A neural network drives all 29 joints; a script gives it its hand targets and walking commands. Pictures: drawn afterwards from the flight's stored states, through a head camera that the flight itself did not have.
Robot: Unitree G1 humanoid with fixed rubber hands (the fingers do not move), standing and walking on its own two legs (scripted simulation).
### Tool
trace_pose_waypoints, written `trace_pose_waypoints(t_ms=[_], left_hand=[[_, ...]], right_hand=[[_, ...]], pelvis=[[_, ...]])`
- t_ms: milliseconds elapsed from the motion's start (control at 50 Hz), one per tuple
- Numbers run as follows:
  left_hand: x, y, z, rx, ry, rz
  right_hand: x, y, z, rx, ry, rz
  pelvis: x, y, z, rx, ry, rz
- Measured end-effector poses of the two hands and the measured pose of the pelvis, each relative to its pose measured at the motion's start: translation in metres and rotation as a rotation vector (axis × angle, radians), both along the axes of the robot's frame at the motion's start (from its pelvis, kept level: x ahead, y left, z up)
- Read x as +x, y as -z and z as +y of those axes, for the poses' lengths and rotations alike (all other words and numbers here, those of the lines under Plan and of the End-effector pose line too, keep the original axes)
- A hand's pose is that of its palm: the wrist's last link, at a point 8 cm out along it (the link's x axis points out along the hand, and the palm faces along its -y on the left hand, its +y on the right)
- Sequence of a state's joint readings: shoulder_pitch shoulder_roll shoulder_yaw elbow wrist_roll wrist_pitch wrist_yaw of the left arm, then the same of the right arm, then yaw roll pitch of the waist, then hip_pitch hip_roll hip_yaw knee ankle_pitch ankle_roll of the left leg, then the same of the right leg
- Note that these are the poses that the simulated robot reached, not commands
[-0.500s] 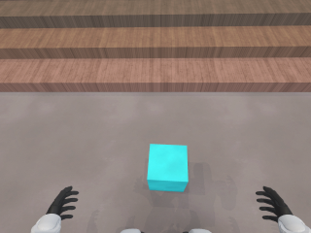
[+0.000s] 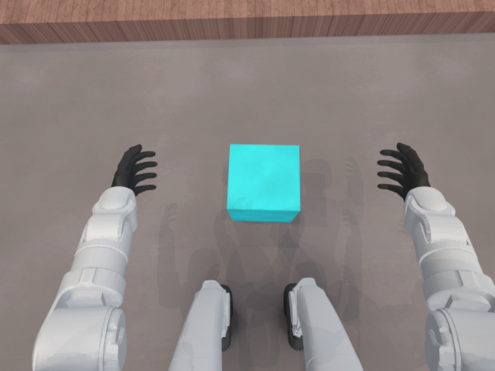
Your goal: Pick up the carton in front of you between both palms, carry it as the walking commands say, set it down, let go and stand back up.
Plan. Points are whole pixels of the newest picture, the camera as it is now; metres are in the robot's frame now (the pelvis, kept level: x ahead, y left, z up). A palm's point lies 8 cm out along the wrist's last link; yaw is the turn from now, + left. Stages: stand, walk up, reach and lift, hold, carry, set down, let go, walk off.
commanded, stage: reach and lift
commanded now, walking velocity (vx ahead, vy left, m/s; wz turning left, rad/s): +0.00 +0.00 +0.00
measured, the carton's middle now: (262, 186) +0.51 -0.02 -0.57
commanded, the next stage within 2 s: none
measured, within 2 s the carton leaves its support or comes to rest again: neither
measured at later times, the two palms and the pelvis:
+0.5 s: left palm (174, 126) +0.54 +0.17 -0.15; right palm (362, 129) +0.52 -0.21 -0.15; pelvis -0.01 +0.00 -0.04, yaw +0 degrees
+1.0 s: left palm (196, 170) +0.52 +0.17 -0.39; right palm (335, 175) +0.49 -0.22 -0.39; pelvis -0.04 +0.01 -0.24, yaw -1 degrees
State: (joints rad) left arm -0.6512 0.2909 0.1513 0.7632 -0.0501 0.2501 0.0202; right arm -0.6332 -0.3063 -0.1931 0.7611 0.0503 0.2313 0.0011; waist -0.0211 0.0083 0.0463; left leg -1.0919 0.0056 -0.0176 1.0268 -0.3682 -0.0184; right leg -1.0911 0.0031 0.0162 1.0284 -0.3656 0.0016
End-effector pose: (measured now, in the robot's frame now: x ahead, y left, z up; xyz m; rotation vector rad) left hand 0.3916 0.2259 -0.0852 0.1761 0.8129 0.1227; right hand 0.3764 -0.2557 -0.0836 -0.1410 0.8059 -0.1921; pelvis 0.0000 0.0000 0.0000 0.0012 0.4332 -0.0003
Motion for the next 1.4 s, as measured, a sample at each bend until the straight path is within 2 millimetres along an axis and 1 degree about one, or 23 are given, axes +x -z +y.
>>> trace_pose_waypoints(t_ms=[120, 240, 300, 360, 440, 540, 600, 640, 700, 760, 860, 940, 1040, 1140, 1220, 1300, 1360, 1400], left_hand=[[0.046, 0.012, -0.02, -0.033, -0.001, -0.05], [0.089, 0.023, -0.038, -0.07, 0.002, -0.095], [0.111, 0.03, -0.047, -0.088, 0.007, -0.12], [0.13, 0.04, -0.053, -0.098, 0.013, -0.145], [0.145, 0.055, -0.058, -0.098, 0.018, -0.166], [0.148, 0.081, -0.061, -0.103, 0.012, -0.162], [0.145, 0.104, -0.063, -0.105, 0.006, -0.15], [0.142, 0.122, -0.064, -0.104, 0.004, -0.139], [0.137, 0.155, -0.065, -0.101, 0.0, -0.125], [0.133, 0.191, -0.065, -0.097, -0.001, -0.119], [0.13, 0.25, -0.063, -0.086, 0.003, -0.127], [0.129, 0.287, -0.061, -0.084, 0.004, -0.141], [0.129, 0.319, -0.061, -0.09, 0.0, -0.139], [0.129, 0.349, -0.064, -0.097, -0.001, -0.113], [0.126, 0.376, -0.066, -0.102, 0.0, -0.089], [0.124, 0.402, -0.066, -0.111, -0.001, -0.078], [0.124, 0.413, -0.064, -0.102, 0.006, -0.078], [0.126, 0.417, -0.065, -0.1, 0.015, -0.083]], right_hand=[[0.042, 0.012, 0.011, 0.031, 0.01, -0.052], [0.085, 0.023, 0.025, 0.069, 0.021, -0.101], [0.106, 0.031, 0.032, 0.085, 0.025, -0.127], [0.124, 0.041, 0.038, 0.091, 0.026, -0.152], [0.139, 0.055, 0.042, 0.088, 0.024, -0.174], [0.141, 0.081, 0.043, 0.091, 0.032, -0.17], [0.138, 0.102, 0.043, 0.092, 0.039, -0.157], [0.134, 0.12, 0.043, 0.091, 0.043, -0.145], [0.128, 0.153, 0.042, 0.088, 0.051, -0.129], [0.123, 0.189, 0.04, 0.084, 0.056, -0.12], [0.119, 0.247, 0.036, 0.074, 0.057, -0.127], [0.118, 0.285, 0.035, 0.072, 0.055, -0.14], [0.118, 0.32, 0.038, 0.081, 0.054, -0.137], [0.121, 0.351, 0.045, 0.091, 0.044, -0.112], [0.121, 0.378, 0.049, 0.096, 0.034, -0.088], [0.12, 0.403, 0.05, 0.089, 0.028, -0.067], [0.121, 0.414, 0.052, 0.093, 0.028, -0.067], [0.123, 0.417, 0.052, 0.092, 0.029, -0.074]], pelvis=[[-0.024, 0.015, 0.0, 0.001, 0.0, 0.103], [-0.035, 0.029, 0.0, 0.003, 0.001, 0.192], [-0.036, 0.035, 0.001, 0.003, 0.001, 0.235], [-0.033, 0.038, 0.001, 0.002, 0.0, 0.279], [-0.022, 0.038, 0.001, 0.003, -0.001, 0.338], [-0.007, 0.043, 0.002, 0.003, -0.001, 0.413], [0.0, 0.053, 0.002, 0.002, 0.002, 0.459], [0.002, 0.065, 0.003, 0.001, 0.004, 0.486], [0.002, 0.089, 0.003, 0.001, 0.007, 0.517], [-0.002, 0.118, 0.004, 0.002, 0.009, 0.531], [-0.017, 0.171, 0.006, 0.004, 0.013, 0.51], [-0.031, 0.213, 0.007, 0.004, 0.015, 0.462], [-0.047, 0.252, 0.007, 0.005, 0.015, 0.387], [-0.057, 0.279, 0.007, 0.006, 0.014, 0.325], [-0.06, 0.295, 0.006, 0.008, 0.015, 0.29], [-0.059, 0.305, 0.004, 0.005, 0.009, 0.247], [-0.054, 0.311, 0.004, 0.004, 0.011, 0.228], [-0.052, 0.314, 0.004, 0.002, 0.01, 0.223]])
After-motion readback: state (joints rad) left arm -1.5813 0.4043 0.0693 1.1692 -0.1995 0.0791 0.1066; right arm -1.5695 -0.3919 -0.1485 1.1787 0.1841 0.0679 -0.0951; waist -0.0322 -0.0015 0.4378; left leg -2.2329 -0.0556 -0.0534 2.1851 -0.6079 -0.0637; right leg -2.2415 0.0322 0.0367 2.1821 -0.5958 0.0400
